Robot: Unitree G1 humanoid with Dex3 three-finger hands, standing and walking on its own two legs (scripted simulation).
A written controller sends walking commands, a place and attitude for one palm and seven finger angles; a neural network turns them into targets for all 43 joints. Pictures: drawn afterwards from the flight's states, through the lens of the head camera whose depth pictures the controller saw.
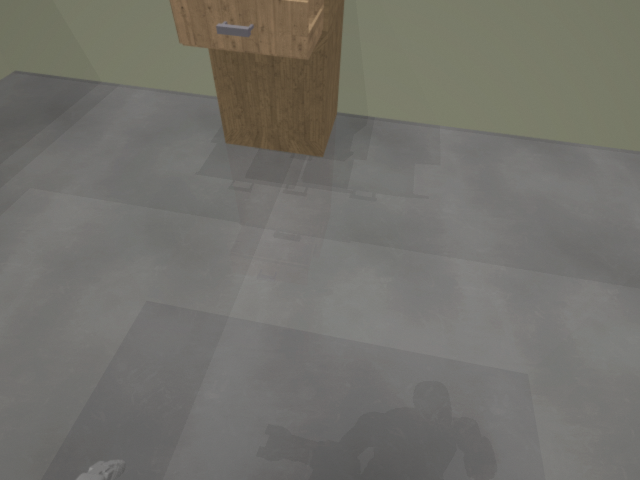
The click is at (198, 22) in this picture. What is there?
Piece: drawer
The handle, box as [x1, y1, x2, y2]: [216, 21, 253, 36]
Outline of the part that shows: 216,26 217,33 248,36 250,34 250,30 253,27 253,24 250,24 248,27 229,25 226,23 226,21 224,21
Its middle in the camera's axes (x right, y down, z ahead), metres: -0.30 -0.73 +1.34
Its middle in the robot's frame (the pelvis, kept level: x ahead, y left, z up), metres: +1.48 +0.36 -0.04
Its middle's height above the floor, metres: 0.72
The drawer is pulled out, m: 0.28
